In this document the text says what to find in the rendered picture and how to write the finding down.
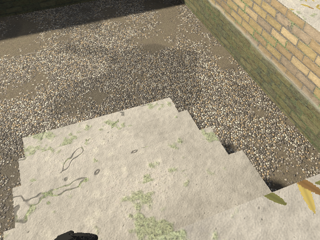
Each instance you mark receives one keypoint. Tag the left robot hand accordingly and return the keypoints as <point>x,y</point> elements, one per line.
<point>70,235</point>

